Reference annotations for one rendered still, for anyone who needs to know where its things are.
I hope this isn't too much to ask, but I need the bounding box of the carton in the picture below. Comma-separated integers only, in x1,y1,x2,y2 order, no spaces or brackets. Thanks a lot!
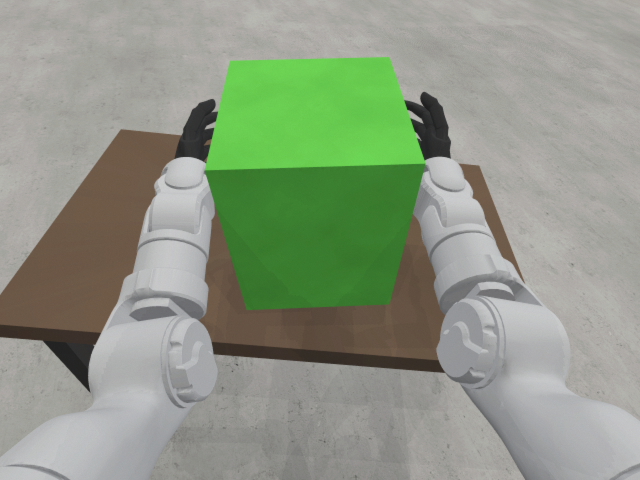
205,57,426,310

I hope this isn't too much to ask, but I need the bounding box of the robot right upper arm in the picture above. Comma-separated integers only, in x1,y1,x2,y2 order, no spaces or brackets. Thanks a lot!
436,295,640,480

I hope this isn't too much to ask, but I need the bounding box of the robot right hand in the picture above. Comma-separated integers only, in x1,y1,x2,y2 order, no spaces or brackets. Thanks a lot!
404,92,451,160

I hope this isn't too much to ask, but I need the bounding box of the robot right forearm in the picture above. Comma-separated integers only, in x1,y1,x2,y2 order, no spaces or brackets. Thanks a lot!
413,157,571,356

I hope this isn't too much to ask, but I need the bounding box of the table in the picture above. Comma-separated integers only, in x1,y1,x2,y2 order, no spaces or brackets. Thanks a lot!
0,129,525,393

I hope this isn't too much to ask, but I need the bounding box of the robot left hand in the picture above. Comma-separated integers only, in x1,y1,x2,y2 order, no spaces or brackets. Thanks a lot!
174,99,218,163

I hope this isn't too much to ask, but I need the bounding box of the robot left upper arm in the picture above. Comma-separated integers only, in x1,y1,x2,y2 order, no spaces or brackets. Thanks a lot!
0,315,218,480

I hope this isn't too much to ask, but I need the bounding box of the robot left forearm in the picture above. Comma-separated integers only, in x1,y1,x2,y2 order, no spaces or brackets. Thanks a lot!
88,157,215,398

